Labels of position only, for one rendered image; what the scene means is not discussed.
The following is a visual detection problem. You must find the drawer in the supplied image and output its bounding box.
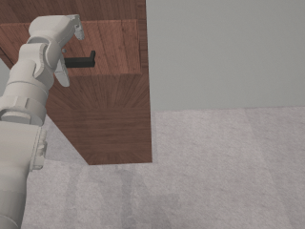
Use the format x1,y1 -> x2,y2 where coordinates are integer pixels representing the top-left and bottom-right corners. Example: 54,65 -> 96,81
0,19 -> 141,76

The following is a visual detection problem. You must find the robot left hand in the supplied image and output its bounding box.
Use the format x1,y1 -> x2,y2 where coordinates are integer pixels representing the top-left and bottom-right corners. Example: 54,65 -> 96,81
29,14 -> 85,87

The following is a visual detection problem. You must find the cabinet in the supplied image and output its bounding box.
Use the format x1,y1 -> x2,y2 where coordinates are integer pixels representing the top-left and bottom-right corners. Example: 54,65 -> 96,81
0,0 -> 153,165

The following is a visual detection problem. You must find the robot left forearm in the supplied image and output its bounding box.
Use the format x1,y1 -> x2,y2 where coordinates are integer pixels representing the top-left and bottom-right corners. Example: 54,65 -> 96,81
0,33 -> 62,127

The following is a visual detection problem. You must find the handle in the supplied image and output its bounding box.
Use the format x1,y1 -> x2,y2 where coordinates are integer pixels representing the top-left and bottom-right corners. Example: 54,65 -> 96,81
64,51 -> 95,69

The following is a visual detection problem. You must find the left robot upper arm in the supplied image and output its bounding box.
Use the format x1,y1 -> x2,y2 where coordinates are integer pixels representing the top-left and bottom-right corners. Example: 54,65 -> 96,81
0,120 -> 48,229

